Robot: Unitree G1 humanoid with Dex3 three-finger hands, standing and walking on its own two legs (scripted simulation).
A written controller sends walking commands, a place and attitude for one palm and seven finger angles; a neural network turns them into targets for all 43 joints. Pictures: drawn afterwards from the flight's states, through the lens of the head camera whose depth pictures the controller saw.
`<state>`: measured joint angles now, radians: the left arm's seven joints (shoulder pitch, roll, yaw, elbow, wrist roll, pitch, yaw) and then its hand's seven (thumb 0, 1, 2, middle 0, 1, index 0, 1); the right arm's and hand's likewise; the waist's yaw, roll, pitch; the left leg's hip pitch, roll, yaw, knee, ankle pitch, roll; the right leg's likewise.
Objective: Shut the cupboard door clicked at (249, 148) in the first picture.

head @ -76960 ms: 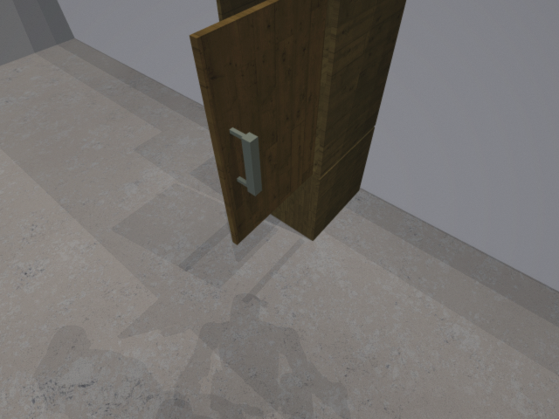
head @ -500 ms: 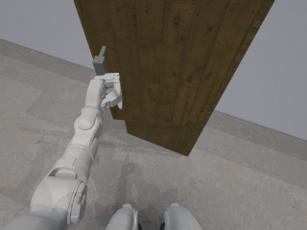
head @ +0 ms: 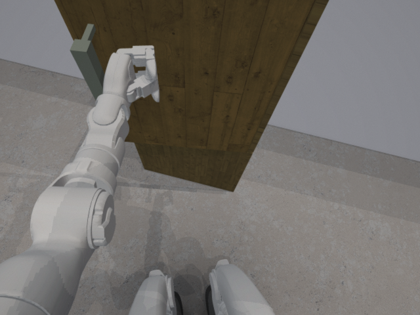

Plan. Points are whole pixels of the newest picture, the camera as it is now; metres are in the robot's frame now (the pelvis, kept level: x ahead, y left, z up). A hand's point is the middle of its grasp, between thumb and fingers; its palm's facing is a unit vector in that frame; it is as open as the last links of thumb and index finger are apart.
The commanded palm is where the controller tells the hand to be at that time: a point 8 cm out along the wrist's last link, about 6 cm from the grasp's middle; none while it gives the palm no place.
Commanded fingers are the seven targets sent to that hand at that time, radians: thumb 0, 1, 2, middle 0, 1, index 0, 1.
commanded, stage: push the door shut along its arc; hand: left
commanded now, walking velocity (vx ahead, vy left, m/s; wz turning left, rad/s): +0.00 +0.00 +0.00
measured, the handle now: (100, 73) +0.56 +0.13 +0.07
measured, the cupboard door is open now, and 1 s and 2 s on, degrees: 10 0 0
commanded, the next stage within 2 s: pull the fist back off the door in 0.78 s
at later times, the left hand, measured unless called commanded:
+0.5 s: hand (158, 76) +0.54 +0.02 +0.08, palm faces -0.39 -0.92 -0.05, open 3.4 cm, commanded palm +0.56 +0.05 +0.08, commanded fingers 0.00 0.90 0.90 -1.30 -1.50 -1.30 -1.50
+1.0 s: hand (168, 65) +0.56 +0.00 +0.08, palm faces -0.22 -0.97 +0.02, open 3.3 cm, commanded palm +0.58 +0.02 +0.08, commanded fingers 0.00 0.90 0.90 -1.30 -1.50 -1.30 -1.50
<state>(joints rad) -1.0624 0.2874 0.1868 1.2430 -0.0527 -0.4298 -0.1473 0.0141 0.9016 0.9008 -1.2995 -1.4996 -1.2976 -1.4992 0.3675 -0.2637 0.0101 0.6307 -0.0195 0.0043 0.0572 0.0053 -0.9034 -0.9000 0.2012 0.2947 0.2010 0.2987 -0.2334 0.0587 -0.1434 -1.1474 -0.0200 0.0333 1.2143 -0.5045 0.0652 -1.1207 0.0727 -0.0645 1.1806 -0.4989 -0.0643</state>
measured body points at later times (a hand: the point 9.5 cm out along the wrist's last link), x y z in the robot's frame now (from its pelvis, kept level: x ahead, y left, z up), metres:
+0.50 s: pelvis +0.00 -0.02 -0.01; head +0.16 +0.00 +0.42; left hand +0.56 +0.07 +0.09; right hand +0.00 -0.29 -0.11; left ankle +0.03 +0.08 -0.63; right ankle +0.03 -0.08 -0.63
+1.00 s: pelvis -0.01 -0.01 -0.02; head +0.16 +0.01 +0.39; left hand +0.57 +0.05 +0.08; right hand -0.05 -0.26 -0.13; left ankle +0.03 +0.08 -0.63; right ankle +0.03 -0.08 -0.63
